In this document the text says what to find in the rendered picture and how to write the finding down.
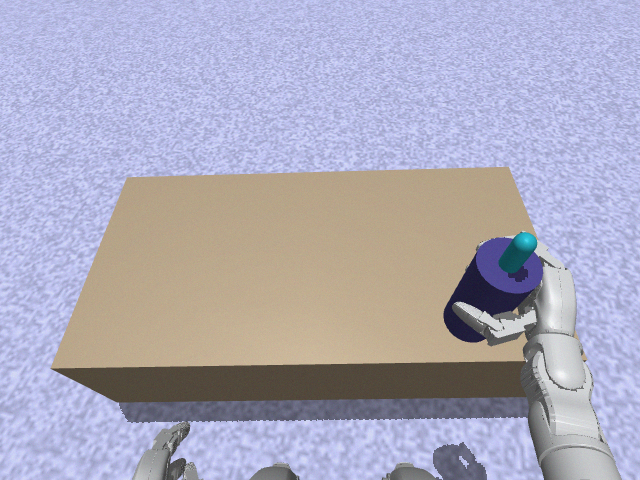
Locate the right robot hand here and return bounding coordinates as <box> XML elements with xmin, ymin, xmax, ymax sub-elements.
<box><xmin>452</xmin><ymin>231</ymin><xmax>577</xmax><ymax>346</ymax></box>

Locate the bottle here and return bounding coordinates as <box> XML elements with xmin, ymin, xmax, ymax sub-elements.
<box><xmin>443</xmin><ymin>232</ymin><xmax>543</xmax><ymax>343</ymax></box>

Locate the left robot hand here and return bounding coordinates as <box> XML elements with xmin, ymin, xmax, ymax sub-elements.
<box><xmin>132</xmin><ymin>421</ymin><xmax>204</xmax><ymax>480</ymax></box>

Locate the right robot arm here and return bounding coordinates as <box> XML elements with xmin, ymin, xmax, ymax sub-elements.
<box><xmin>520</xmin><ymin>332</ymin><xmax>622</xmax><ymax>480</ymax></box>

